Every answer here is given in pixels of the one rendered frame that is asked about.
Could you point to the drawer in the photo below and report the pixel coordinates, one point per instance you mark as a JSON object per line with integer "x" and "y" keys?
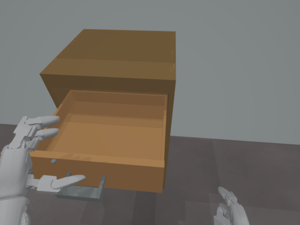
{"x": 117, "y": 135}

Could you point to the cabinet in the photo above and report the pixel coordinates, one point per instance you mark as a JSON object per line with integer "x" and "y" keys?
{"x": 126, "y": 61}

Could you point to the robot left forearm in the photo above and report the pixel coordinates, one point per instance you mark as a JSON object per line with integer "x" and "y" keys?
{"x": 13, "y": 211}

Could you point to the robot right hand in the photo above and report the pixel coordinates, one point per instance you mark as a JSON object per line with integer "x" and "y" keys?
{"x": 235, "y": 214}

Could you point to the robot left hand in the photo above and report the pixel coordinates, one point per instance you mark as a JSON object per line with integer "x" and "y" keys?
{"x": 15, "y": 160}

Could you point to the handle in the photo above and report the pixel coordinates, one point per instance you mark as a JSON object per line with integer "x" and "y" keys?
{"x": 90, "y": 194}

